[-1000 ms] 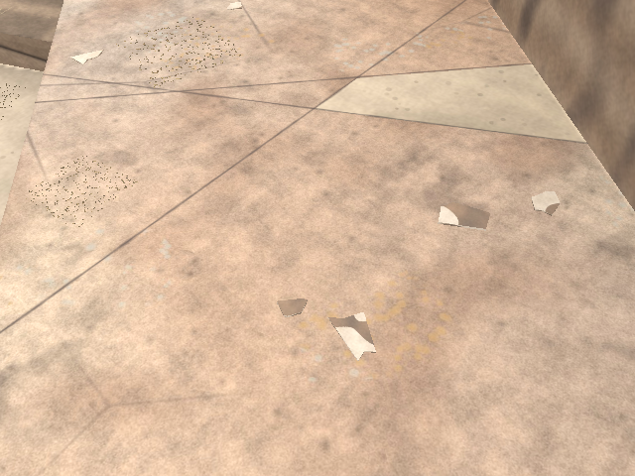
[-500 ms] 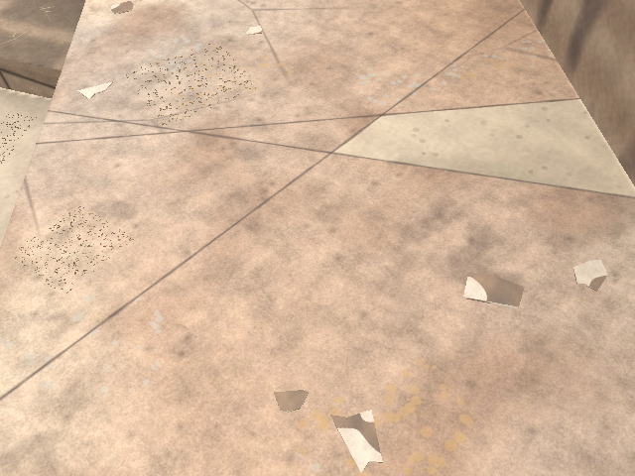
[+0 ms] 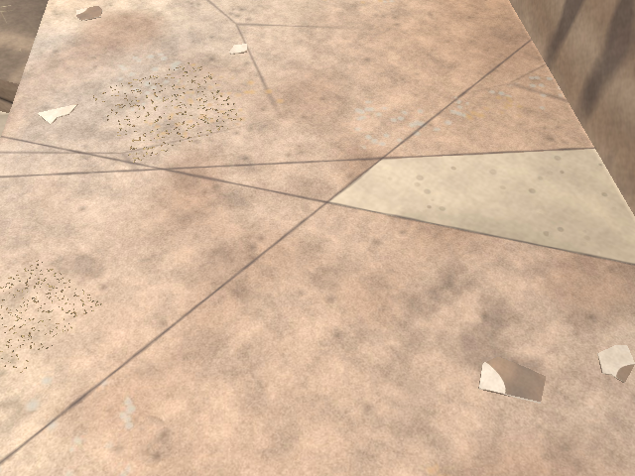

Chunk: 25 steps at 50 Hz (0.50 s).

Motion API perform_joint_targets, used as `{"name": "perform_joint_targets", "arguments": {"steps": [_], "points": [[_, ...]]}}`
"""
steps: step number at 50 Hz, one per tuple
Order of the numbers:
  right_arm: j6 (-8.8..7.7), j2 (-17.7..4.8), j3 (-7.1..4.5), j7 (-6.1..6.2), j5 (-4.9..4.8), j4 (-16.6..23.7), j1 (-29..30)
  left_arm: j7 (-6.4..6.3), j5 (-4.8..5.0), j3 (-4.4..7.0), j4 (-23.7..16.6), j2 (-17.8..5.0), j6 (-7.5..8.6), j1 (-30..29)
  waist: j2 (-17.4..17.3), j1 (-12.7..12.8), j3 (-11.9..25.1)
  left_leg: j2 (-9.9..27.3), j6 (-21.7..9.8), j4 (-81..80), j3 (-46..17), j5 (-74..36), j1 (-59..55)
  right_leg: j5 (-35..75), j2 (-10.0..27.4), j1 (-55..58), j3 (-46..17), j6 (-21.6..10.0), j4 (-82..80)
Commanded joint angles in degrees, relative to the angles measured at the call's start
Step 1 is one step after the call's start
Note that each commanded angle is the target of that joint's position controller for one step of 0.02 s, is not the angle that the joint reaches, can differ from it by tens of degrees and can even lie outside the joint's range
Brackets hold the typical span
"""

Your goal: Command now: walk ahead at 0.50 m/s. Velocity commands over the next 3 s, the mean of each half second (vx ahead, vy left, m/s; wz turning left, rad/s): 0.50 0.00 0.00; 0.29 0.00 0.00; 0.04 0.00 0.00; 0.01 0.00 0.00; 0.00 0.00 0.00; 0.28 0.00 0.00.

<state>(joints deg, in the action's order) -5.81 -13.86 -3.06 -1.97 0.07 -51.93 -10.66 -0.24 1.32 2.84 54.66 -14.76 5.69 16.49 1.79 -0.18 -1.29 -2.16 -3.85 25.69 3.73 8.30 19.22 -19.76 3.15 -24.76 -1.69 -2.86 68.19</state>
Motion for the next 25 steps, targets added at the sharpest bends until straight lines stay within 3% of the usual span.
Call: {"name": "perform_joint_targets", "arguments": {"steps": [1,4,6,10,15,18,19,20,21,22,23,24,25], "points": [[-0.93,-4.7,-0.77,-0.11,0.35,1.3,-1.7,-0.52,-0.27,1.35,-2.8,-3.0,-0.56,2.8,-6.2,1.2,3.7,14.9,-9.8,-16.2,-16.6,-7.0,-9.2,4.5,5.4,-8.4,-2.3,0.0,-2.1],[-1.00,-7.4,-1.41,0.91,0.22,-0.1,-4.4,-0.78,-0.84,1.62,-4.7,-3.2,-1.36,-2.0,-4.8,0.9,0.9,15.0,-10.5,-18.7,-13.7,-9.8,-8.8,10.6,6.1,-13.3,-1.8,1.6,-9.3],[-0.59,-7.6,-1.42,1.60,0.06,-0.8,-6.3,-0.68,-1.09,1.69,-6.0,-3.0,-1.29,-6.2,-4.4,-0.1,0.1,14.6,-9.7,-19.3,-12.1,-10.5,-10.6,16.5,6.0,-16.1,-1.5,2.3,-15.6],[-0.11,-8.1,-1.34,2.17,-0.50,-2.1,-9.5,0.07,-0.77,1.16,-7.9,-1.8,-0.82,-13.8,-5.0,-2.4,-1.4,12.8,-7.7,-19.6,-8.2,-9.6,-12.4,25.4,3.9,-14.4,0.5,2.4,-28.4],[0.93,-8.7,-1.66,2.36,-0.92,-4.6,-13.9,1.60,-0.11,0.58,-10.7,-1.9,-0.25,-21.3,-5.2,-4.7,-3.9,15.8,-7.5,-16.6,-8.1,-9.5,-20.3,22.6,2.3,-15.5,1.3,1.5,-36.1],[1.67,-9.7,-2.22,2.69,-1.18,-5.0,-13.2,2.48,0.01,0.92,-11.3,-3.4,0.34,-20.3,-6.4,-2.8,-2.9,17.7,-6.3,-12.4,-8.6,-16.1,-23.9,16.7,1.0,-11.5,2.0,-0.7,-38.8],[1.88,-10.2,-2.38,2.74,-1.22,-4.8,-11.9,2.50,-0.06,1.49,-10.6,-4.7,0.50,-17.1,-7.1,-0.7,-0.9,17.3,-5.5,-8.9,-7.9,-24.1,-23.8,15.3,-0.6,-5.9,3.3,-1.7,-39.5],[2.15,-9.9,-2.25,2.74,-1.24,-4.4,-10.4,2.32,-0.29,2.57,-8.4,-6.4,0.55,-10.2,-6.9,3.1,3.1,15.1,-4.3,-1.1,-5.9,-32.9,-22.4,15.8,-2.6,3.9,5.0,-3.0,-40.7],[2.23,-8.2,-1.54,2.72,-0.80,-3.7,-10.0,1.86,-0.59,4.05,-5.3,-9.7,0.53,0.5,-5.0,7.2,10.1,11.8,-2.5,11.9,-3.5,-31.0,-15.1,17.4,-0.4,19.9,2.4,-5.3,-39.2],[1.47,-2.9,0.11,2.36,0.02,-2.4,-15.0,1.41,-1.78,5.44,-3.9,-15.6,0.31,9.1,6.9,6.8,19.6,4.3,1.3,34.9,-0.5,-8.7,6.2,14.4,14.7,43.2,-19.9,-12.9,-39.9],[-0.03,-1.3,0.83,1.89,-0.74,-3.2,-16.3,1.67,-1.09,4.61,-3.2,-13.4,0.06,10.2,14.3,6.3,24.8,-1.3,2.2,47.1,-6.9,23.8,18.4,7.0,20.8,49.5,-40.4,-17.8,-49.9],[-1.11,-7.2,-0.71,1.59,-2.24,-2.3,-11.6,1.70,-0.66,3.32,-3.9,-9.6,0.18,6.0,9.5,6.3,17.2,2.7,0.9,52.1,-10.4,22.2,24.2,3.2,18.6,43.5,-34.7,-14.6,-51.0],[-1.56,-8.2,-0.90,1.59,-2.84,-0.9,-7.0,1.57,-0.78,2.61,-5.2,-7.3,0.16,1.0,6.0,5.1,10.9,5.9,0.1,51.1,-8.8,17.1,24.9,5.2,16.4,35.0,-26.1,-12.3,-51.9]]}}
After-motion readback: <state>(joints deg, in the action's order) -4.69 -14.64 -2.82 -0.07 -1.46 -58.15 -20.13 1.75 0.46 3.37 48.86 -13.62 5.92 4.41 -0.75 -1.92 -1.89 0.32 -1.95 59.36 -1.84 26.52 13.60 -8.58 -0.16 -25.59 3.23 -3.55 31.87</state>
